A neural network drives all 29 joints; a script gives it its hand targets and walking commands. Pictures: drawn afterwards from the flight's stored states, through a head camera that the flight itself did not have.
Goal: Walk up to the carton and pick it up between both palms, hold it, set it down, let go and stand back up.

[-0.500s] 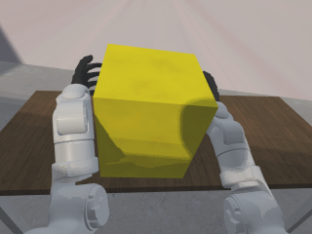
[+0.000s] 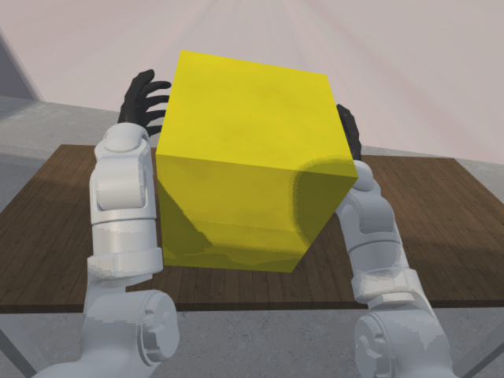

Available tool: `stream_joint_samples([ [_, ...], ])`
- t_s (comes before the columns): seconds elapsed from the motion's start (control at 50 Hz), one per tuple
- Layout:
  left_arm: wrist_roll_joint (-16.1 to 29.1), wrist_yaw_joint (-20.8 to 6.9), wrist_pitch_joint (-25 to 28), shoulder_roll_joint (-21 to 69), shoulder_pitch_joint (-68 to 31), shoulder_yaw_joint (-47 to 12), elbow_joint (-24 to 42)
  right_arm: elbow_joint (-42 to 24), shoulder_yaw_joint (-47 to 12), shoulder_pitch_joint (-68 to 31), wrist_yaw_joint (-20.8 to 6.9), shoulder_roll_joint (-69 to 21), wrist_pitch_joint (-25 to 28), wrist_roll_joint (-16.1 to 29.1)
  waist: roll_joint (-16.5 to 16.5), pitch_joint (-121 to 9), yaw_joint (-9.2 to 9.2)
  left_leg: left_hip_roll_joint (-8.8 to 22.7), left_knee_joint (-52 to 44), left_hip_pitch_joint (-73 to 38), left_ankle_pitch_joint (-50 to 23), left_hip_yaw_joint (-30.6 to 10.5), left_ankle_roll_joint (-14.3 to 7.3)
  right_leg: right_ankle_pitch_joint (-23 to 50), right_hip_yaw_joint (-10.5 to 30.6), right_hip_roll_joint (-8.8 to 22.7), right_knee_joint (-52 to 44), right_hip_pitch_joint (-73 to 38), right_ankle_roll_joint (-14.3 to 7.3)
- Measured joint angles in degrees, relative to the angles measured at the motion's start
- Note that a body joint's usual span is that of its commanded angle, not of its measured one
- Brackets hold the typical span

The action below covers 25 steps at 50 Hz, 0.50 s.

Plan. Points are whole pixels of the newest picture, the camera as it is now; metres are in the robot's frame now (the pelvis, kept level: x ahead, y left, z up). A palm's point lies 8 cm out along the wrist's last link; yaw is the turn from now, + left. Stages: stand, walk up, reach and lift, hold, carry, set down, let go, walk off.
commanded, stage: set down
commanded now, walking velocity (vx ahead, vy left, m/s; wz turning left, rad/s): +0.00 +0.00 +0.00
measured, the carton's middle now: (242, 173) +0.37 +0.00 +0.21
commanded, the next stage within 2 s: none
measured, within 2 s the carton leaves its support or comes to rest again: neither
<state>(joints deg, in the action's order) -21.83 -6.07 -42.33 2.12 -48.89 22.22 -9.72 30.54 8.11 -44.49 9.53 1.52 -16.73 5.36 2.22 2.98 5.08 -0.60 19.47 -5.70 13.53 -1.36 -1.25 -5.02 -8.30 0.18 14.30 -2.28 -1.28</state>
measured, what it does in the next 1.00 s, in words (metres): stands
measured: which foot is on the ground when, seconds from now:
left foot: down 0.00-1.00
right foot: down 0.00-1.00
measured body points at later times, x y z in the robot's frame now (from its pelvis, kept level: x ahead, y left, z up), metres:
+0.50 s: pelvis +0.03 +0.00 +0.00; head +0.00 +0.04 +0.45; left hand +0.42 +0.13 +0.22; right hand +0.40 -0.17 +0.18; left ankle -0.01 +0.10 -0.75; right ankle +0.05 -0.10 -0.75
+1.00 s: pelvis +0.02 +0.01 +0.00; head +0.00 +0.04 +0.45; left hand +0.44 +0.12 +0.20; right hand +0.40 -0.18 +0.16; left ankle -0.01 +0.10 -0.75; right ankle +0.05 -0.10 -0.75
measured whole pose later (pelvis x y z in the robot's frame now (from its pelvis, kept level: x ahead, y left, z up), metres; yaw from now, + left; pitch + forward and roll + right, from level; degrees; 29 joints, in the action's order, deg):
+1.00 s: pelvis +0.02 +0.01 +0.00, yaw +0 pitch -7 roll -2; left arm -20.2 -0.6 -29.0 4.6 -44.8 16.5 -20.8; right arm 38.8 13.2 -36.9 6.9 1.2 -0.2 -1.3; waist 2.7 4.6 5.2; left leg -0.6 19.4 -2.7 14.6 -1.6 -1.5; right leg -5.5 -8.8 0.2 12.8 -0.1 -0.5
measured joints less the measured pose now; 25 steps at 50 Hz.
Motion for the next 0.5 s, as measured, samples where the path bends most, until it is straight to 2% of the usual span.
stream_joint_samples([
  [0.08,-1.20,-0.74,3.65,0.56,-1.17,0.72,-3.04,2.62,2.93,0.73,-1.36,-1.57,4.86,-4.38,0.49,0.73,-0.12,-0.23,-1.24,-0.83,-0.43,-0.48,-0.09,-0.19,-0.44,0.23,-0.47,-0.67,0.04],
  [0.16,-1.73,-1.14,6.04,1.17,0.20,0.05,-4.01,3.98,3.72,3.33,-1.49,-2.50,8.90,-6.17,0.58,2.13,-0.34,-0.18,-1.58,-0.93,-0.32,-0.92,0.00,-0.34,-0.87,0.16,-1.10,-1.05,0.08],
  [0.24,-0.35,-0.30,8.02,1.68,4.57,-2.56,-1.39,2.72,1.32,7.21,-0.69,-1.94,12.27,-4.50,0.20,4.00,-0.38,0.12,-0.61,-0.25,0.49,-1.31,0.18,-0.41,-1.28,-0.19,-1.82,-1.28,0.21],
  [0.38,3.37,3.50,10.78,1.78,13.31,-8.13,6.03,-2.11,-4.35,12.64,0.83,0.59,15.85,-0.48,0.75,3.55,0.51,0.42,2.07,1.47,1.56,-1.15,0.88,-0.83,-1.26,-0.55,-2.55,-1.20,0.35],
  [0.5,2.16,4.14,9.60,2.08,11.71,-8.29,5.02,-0.73,-4.53,11.43,0.76,1.54,15.36,-0.15,1.32,2.86,1.32,0.81,1.14,-0.06,3.03,-1.11,0.02,-1.58,-1.27,-0.90,-2.03,-1.89,0.62],
])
